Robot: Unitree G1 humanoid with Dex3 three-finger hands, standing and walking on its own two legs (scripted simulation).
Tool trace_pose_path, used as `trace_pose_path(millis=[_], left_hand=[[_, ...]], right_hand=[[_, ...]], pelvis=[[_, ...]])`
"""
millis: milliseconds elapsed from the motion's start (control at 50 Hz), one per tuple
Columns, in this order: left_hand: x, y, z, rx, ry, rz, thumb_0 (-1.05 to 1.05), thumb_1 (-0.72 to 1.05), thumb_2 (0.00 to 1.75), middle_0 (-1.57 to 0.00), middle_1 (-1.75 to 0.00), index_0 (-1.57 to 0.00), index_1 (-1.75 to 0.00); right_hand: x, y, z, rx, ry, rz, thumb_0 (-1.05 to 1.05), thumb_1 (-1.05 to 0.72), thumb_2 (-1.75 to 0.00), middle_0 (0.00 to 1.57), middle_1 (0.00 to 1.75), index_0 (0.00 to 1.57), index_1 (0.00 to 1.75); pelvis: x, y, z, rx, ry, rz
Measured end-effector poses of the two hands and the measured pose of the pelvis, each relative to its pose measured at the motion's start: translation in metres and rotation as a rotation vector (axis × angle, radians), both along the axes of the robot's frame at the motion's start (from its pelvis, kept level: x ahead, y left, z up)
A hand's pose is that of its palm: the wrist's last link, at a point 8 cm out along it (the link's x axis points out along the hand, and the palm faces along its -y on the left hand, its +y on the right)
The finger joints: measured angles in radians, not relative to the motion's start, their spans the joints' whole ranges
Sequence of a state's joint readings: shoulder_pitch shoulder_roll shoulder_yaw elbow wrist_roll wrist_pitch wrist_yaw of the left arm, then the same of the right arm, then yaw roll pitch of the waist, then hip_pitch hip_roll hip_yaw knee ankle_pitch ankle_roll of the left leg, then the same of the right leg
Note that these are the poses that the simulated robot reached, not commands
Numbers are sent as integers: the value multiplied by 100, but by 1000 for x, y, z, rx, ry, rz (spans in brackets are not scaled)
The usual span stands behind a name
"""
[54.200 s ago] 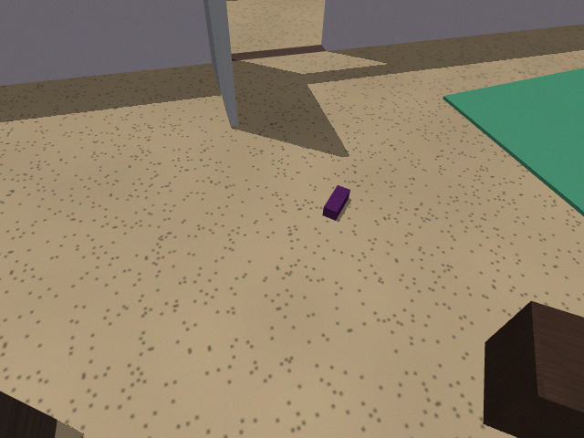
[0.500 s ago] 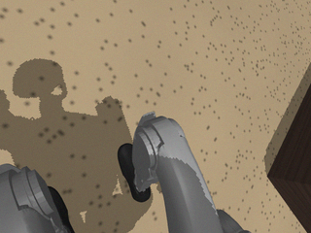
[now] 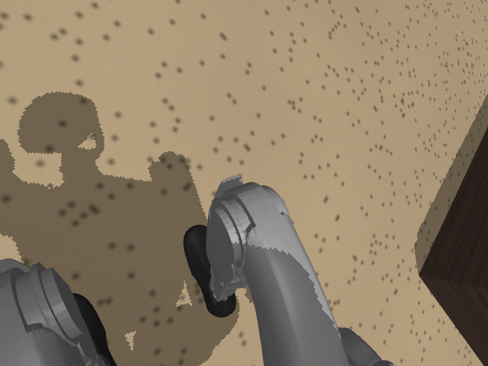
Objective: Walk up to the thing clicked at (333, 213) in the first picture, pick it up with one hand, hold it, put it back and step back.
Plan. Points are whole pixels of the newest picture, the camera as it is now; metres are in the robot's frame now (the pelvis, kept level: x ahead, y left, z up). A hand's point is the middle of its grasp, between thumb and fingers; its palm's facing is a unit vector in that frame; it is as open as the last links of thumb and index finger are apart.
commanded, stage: close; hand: left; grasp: from above
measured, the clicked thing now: out of the picture +0.51 +0.31 -0.28
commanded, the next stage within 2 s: go down in 0.44 s
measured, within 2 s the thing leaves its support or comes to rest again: neither
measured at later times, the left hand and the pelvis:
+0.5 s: hand out of the picture +0.50 +0.30 -0.23, palm faces -0.48 -0.33 -0.81, open 13.4 cm; pelvis +0.00 +0.00 +0.00, yaw +0 degrees
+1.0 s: hand out of the picture +0.48 +0.34 -0.20, palm faces -0.37 -0.42 -0.82, open 14.2 cm; pelvis +0.01 +0.00 +0.00, yaw +2 degrees
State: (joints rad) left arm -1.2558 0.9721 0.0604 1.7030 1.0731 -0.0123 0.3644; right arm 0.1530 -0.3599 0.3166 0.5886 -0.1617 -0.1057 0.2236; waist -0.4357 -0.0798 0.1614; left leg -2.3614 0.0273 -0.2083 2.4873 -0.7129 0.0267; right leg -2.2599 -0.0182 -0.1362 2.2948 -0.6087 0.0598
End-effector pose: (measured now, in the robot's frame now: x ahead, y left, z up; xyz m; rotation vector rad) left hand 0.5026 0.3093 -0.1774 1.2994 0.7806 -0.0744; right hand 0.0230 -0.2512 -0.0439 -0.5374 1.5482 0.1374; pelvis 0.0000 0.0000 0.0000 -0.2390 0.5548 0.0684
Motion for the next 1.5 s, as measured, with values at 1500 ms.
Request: trace_pose_path(millis=[1500], left_hand=[[-34,54,244,-16,-93,635,0,-42,87,-4,-104,-9,-100]], right_hand=[[22,-33,8,105,-101,-214,0,-90,-90,20,30,20,30]], pelvis=[[4,-18,66,134,103,50]])
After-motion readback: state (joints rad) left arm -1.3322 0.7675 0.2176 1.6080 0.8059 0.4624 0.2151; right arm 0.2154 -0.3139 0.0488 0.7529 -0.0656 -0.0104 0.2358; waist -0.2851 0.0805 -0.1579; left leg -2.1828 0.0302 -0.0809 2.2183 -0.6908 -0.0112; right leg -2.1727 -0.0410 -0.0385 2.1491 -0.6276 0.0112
